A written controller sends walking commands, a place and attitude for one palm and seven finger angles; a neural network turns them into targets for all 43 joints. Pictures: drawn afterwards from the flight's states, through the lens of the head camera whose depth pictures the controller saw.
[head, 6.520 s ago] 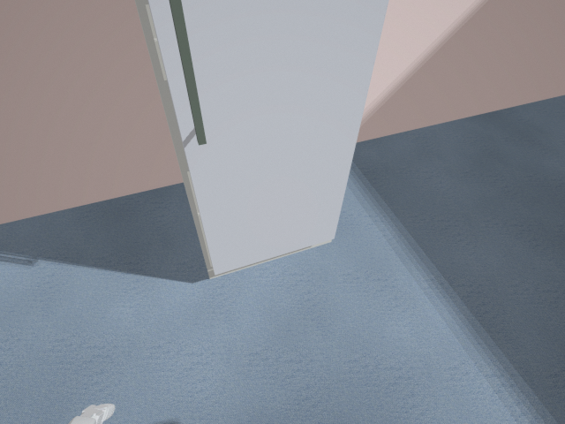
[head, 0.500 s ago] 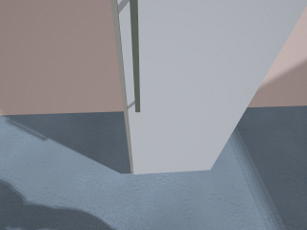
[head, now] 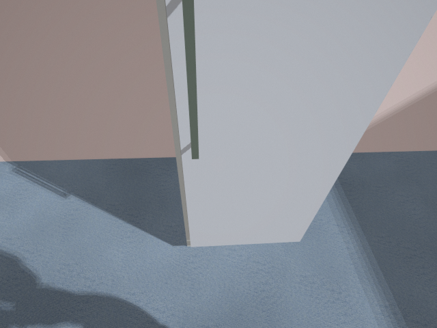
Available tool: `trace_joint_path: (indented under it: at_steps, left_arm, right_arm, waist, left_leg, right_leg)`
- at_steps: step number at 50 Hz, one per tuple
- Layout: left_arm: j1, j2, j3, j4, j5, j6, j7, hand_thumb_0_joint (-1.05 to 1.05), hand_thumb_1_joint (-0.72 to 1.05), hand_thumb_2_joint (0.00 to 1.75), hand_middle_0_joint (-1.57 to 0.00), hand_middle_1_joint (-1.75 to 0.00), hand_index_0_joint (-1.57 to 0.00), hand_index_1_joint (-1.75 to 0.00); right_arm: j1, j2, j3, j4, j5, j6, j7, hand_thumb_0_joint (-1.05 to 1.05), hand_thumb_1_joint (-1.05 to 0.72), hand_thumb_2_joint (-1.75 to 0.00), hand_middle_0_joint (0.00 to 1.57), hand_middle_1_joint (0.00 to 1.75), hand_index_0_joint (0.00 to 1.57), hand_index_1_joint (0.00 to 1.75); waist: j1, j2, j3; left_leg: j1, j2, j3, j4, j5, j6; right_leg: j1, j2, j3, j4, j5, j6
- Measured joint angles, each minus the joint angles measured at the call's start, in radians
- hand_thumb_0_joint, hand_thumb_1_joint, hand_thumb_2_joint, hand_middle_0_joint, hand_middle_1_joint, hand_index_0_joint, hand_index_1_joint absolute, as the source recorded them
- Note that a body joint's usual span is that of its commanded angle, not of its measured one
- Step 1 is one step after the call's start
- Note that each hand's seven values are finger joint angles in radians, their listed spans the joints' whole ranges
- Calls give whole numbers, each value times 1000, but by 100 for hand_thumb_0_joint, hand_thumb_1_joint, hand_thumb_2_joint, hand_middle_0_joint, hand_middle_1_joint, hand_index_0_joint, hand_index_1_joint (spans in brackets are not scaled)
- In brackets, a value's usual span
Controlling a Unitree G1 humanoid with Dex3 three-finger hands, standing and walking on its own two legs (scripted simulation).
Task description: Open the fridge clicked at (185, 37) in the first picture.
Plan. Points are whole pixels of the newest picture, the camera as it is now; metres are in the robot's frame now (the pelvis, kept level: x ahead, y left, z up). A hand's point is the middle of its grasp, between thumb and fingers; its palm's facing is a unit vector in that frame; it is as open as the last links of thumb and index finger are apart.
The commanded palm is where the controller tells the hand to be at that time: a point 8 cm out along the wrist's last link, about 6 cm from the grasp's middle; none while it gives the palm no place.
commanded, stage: look again from close up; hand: left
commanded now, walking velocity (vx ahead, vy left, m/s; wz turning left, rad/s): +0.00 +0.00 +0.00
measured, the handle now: (192, 89) +0.54 +0.10 +0.16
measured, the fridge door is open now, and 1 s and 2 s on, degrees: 0 0 0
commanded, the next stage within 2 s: shuffle to correct the standing spot in 1.10 s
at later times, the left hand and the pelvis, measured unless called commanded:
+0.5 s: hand out of the picture -0.01 +0.15 -0.18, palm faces +0.04 -0.99 -0.16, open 7.4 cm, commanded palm none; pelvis +0.00 -0.01 +0.00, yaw +0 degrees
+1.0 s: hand out of the picture -0.02 +0.13 -0.18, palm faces +0.05 -0.99 -0.16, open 7.4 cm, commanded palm none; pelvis +0.01 -0.02 +0.00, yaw +0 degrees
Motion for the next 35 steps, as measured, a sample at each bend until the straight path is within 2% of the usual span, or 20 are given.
trace_joint_path:
  at_steps: [35]
  left_arm:
    - [2,-10,3,8,-3,-4,2,0,91,90,-20,-29,-20,-30]
  right_arm:
    - [13,10,3,16,-1,-4,-7,1,-92,-89,20,30,20,30]
  waist:
    - [1,6,-4]
  left_leg:
    - [22,18,-5,-18,1,-23]
  right_leg:
    - [18,19,-3,-12,-3,-21]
